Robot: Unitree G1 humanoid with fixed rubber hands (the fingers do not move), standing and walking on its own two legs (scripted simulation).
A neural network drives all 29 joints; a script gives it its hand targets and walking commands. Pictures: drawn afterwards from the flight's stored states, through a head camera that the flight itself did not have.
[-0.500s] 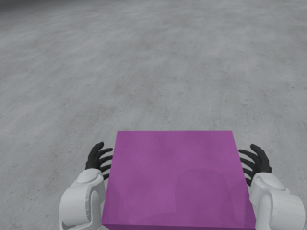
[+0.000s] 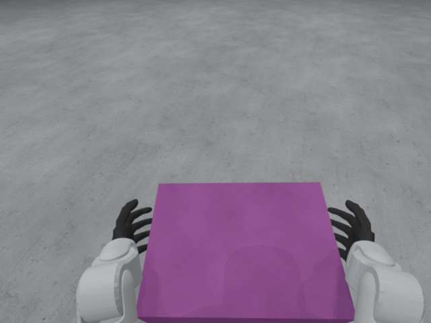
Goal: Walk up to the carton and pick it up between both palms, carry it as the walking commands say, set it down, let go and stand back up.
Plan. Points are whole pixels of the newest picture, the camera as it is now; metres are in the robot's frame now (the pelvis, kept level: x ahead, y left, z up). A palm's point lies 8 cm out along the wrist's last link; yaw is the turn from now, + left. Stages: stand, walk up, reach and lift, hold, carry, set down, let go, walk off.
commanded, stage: carry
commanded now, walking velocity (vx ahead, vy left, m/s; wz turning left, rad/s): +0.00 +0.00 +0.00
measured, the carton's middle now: (238, 259) +0.25 -0.01 +0.02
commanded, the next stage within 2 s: hold in 1.78 s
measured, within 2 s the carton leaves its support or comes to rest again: neither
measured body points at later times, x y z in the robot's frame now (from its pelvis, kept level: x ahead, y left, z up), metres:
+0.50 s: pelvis +0.00 +0.00 +0.00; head -0.02 -0.01 +0.45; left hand +0.24 +0.18 +0.09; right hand +0.24 -0.19 +0.08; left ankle +0.05 +0.15 -0.73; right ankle +0.11 -0.14 -0.73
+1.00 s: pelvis +0.04 +0.01 +0.00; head +0.02 +0.01 +0.45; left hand +0.29 +0.19 +0.09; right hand +0.28 -0.18 +0.09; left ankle +0.05 +0.15 -0.73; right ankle +0.11 -0.14 -0.73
